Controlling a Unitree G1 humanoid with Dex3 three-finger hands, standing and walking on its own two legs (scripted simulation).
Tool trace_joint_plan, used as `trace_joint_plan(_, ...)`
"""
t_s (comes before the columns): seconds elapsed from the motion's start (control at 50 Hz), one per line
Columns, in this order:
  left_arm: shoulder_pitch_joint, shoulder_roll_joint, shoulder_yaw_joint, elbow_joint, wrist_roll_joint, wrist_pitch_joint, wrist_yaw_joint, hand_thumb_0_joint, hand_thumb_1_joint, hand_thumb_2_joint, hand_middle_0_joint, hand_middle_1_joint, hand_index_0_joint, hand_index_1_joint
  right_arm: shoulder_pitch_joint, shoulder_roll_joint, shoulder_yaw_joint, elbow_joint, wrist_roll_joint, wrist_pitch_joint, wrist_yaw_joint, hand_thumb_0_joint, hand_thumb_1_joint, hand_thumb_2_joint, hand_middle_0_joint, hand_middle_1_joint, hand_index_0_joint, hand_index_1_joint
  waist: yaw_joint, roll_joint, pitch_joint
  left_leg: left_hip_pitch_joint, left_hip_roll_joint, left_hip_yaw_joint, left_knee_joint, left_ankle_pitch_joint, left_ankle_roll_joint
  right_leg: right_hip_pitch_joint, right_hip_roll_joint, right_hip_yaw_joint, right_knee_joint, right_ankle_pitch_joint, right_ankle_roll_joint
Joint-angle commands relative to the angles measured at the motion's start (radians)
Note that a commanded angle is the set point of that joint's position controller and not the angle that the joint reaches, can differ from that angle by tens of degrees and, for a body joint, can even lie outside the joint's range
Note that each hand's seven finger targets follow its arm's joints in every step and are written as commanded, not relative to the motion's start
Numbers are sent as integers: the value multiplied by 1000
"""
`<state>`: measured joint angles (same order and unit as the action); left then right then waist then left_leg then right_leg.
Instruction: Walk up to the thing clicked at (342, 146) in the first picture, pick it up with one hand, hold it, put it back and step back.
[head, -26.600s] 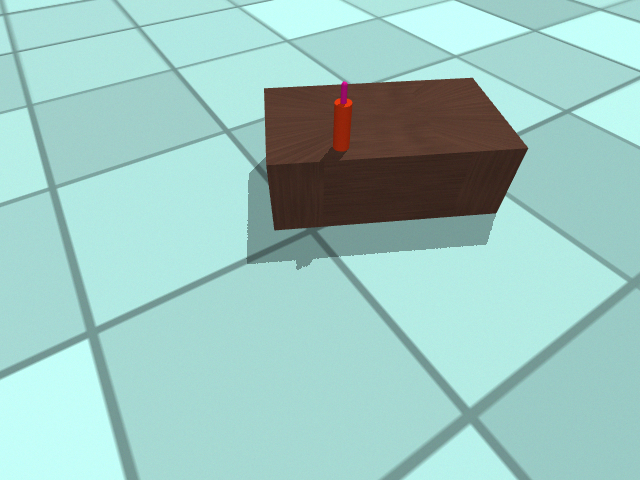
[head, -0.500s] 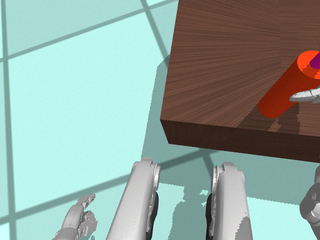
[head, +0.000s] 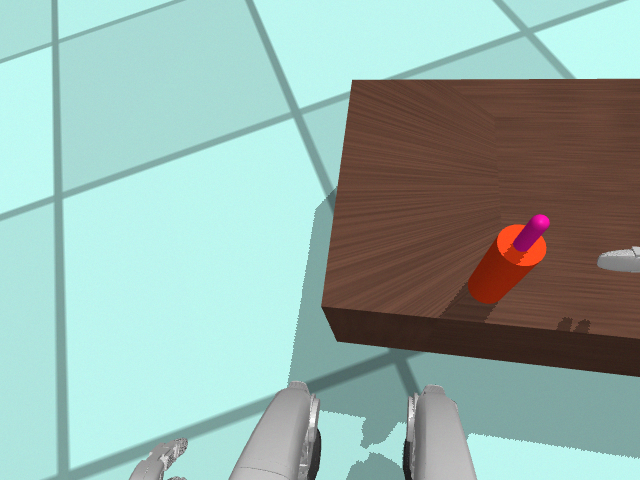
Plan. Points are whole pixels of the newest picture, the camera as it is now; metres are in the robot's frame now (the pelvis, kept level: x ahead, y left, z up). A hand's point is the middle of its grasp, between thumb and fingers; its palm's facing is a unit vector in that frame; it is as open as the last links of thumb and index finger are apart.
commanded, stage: home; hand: right
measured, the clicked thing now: (508, 259) +0.44 -0.22 -0.14
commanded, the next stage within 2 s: none
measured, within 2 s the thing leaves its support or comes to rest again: neither
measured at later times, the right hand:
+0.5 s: hand (595, 358) +0.27 -0.23 +0.02, palm faces +0.21 +0.93 -0.31, open 17.3 cm
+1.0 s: hand (541, 427) +0.20 -0.17 +0.03, palm faces +0.19 +0.95 -0.26, open 17.4 cm
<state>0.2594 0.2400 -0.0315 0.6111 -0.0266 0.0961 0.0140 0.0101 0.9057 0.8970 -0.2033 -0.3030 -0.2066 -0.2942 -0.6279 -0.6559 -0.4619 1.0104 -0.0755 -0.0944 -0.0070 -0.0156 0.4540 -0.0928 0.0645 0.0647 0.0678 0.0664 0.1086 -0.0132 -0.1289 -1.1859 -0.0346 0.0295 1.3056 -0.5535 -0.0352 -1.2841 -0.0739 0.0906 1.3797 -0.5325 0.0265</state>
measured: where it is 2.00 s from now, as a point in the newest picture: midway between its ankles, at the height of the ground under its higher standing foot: outside the picture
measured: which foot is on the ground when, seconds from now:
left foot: down 0.00-1.00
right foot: down 0.00-1.00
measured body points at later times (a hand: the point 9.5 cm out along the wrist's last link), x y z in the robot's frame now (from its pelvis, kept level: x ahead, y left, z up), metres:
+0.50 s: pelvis +0.04 -0.01 +0.10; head +0.09 -0.02 +0.54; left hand +0.18 +0.23 -0.01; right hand +0.26 -0.28 +0.04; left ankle +0.03 +0.15 -0.60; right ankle +0.05 -0.13 -0.60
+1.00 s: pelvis +0.04 +0.02 +0.09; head +0.07 +0.02 +0.54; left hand +0.22 +0.25 +0.01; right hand +0.19 -0.22 +0.05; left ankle +0.03 +0.15 -0.60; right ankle +0.05 -0.13 -0.60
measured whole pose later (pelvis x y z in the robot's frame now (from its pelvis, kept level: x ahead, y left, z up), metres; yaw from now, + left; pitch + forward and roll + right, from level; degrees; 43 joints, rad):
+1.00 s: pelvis +0.04 +0.02 +0.09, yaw -4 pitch +7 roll +1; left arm 0.25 0.22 -0.02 0.51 -0.03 -0.05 0.15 0.02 0.90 0.90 -0.20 -0.30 -0.20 -0.29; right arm 0.42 -0.18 0.01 0.10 0.03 0.18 -0.14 -0.01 0.53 -0.05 0.06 0.05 0.05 0.05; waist 0.02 -0.03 -0.08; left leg -0.51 0.00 0.02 0.87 -0.47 -0.01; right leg -0.59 -0.05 0.05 0.89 -0.42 0.04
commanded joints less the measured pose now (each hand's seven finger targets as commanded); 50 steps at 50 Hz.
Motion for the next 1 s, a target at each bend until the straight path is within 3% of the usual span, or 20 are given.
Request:
trace_joint_plan(0.0,150,206,91,-42,5,-17,29,0,897,900,-201,-296,-199,-297,-176,-158,39,-109,16,-29,-63,0,435,-123,65,73,65,73,5,-142,-354,220,-12,37,-279,277,57,546,15,-27,-309,280,-31)
trace_joint_plan(0.02,133,194,77,-56,2,-17,29,0,897,900,-201,-295,-199,-296,-167,-174,44,-138,16,-25,-71,0,430,-126,66,74,66,74,-20,-166,-362,255,-13,37,-304,271,60,586,15,-30,-341,280,-29)
trace_joint_plan(0.06,129,191,81,-66,-7,-19,32,0,897,900,-201,-295,-199,-297,-55,-89,98,-112,30,0,-79,0,458,-110,63,69,63,69,-19,-133,-340,326,-17,42,-357,278,61,616,17,-35,-390,286,-28)
trace_joint_plan(0.12,124,182,84,-71,-16,-26,41,0,897,900,-201,-295,-199,-297,52,-3,152,-227,56,22,-94,0,456,-111,63,70,63,70,-28,-130,-327,410,-13,48,-408,323,62,690,18,-35,-454,343,-24)
trace_joint_plan(0.18,111,175,84,-76,-24,-31,56,0,897,900,-201,-295,-199,-297,144,-14,153,-387,70,39,-122,0,489,-92,60,64,60,64,-60,-153,-344,509,-9,48,-458,356,64,785,18,-42,-512,387,-19)
trace_joint_plan(0.24,70,158,72,-93,-25,-43,76,0,896,900,-201,-295,-199,-297,205,24,182,-520,82,46,-150,0,528,-69,56,57,56,57,-66,-185,-281,555,-1,44,-503,328,67,824,19,-44,-581,338,-13)
trace_joint_plan(0.28,45,154,71,-107,-27,-55,89,0,896,900,-201,-295,-199,-297,324,51,183,-553,89,54,-164,0,545,-59,54,55,54,55,-83,-172,-251,586,5,44,-517,328,65,852,15,-36,-614,335,-8)
trace_joint_plan(0.32,31,132,66,-122,-23,-63,99,0,896,900,-201,-295,-199,-297,401,97,214,-645,98,56,-171,0,542,-61,55,55,54,55,-87,-169,-249,642,10,42,-538,365,63,869,24,-54,-619,370,-12)
trace_joint_plan(0.34,15,126,65,-133,-25,-69,101,0,896,900,-201,-295,-199,-297,493,157,255,-643,103,67,-171,0,570,-44,52,50,52,50,-85,-140,-213,645,9,43,-544,365,62,868,21,-55,-633,368,-12)
trace_joint_plan(0.36,7,122,67,-136,-21,-73,106,0,897,901,-201,-296,-200,-298,499,180,278,-680,105,73,-172,0,550,-55,53,53,53,53,-75,-149,-204,653,11,42,-554,378,60,880,23,-60,-634,383,-11)
trace_joint_plan(0.4,-16,111,65,-149,-22,-81,110,0,896,900,-201,-295,-199,-297,625,254,333,-718,112,87,-169,0,561,-49,53,52,52,52,-77,-100,-144,662,9,46,-570,368,56,868,22,-65,-651,367,-13)
trace_joint_plan(0.44,-32,108,69,-164,-21,-90,113,0,897,901,-201,-296,-200,-298,724,275,355,-800,114,103,-170,0,550,-56,53,54,53,54,-87,-74,-154,698,9,46,-581,383,51,872,27,-76,-649,379,-18)
trace_joint_plan(0.48,-45,100,71,-175,-20,-98,114,0,897,901,-201,-297,-200,-298,815,329,413,-877,115,121,-164,0,553,-53,53,53,53,53,-83,-52,-136,709,6,51,-586,398,46,876,31,-86,-647,400,-19)
trace_joint_plan(0.54,-62,90,67,-190,-19,-110,124,0,897,901,-201,-297,-200,-298,902,328,415,-956,111,146,-163,0,530,-66,55,56,55,56,-77,10,-88,708,7,44,-601,390,34,851,38,-96,-638,380,-31)
trace_joint_plan(0.6,-75,83,59,-208,-16,-120,135,0,897,901,-201,-297,-200,-298,917,326,420,-1030,110,160,-154,0,524,-70,56,58,56,58,-64,11,-51,697,16,26,-609,384,25,841,48,-105,-624,359,-35)
trace_joint_plan(0.7,-71,76,58,-235,-6,-148,151,0,897,901,-201,-298,-200,-299,948,321,396,-1109,100,184,-149,0,545,-57,53,54,53,54,-70,-14,-85,700,31,7,-601,392,19,853,62,-113,-601,351,-38)
trace_joint_plan(0.72,-70,72,53,-231,-3,-151,153,0,897,901,-201,-298,-200,-299,947,344,414,-1089,101,189,-146,0,546,-56,53,53,53,53,-59,17,-80,698,31,6,-599,401,16,856,60,-110,-595,357,-41)
trace_joint_plan(0.84,-65,71,53,-244,4,-181,150,0,897,902,-201,-299,-200,-300,1015,375,431,-1093,95,217,-143,0,561,-47,51,51,51,51,-86,7,-96,707,37,6,-588,432,16,845,68,-114,-579,382,-39)
trace_joint_plan(0.9,-76,75,52,-249,2,-192,145,0,897,902,-201,-299,-200,-300,1024,377,426,-1075,95,231,-144,0,564,-45,51,50,51,50,-90,17,-27,673,30,17,-602,333,22,804,66,-111,-600,303,-36)
trace_joint_plan(0.98,-86,74,55,-264,2,-202,145,0,897,902,-201,-301,-200,-301,1048,358,407,-1096,94,230,-143,0,560,-46,51,50,51,50,-106,32,-49,691,38,4,-609,320,17,788,72,-120,-586,287,-36)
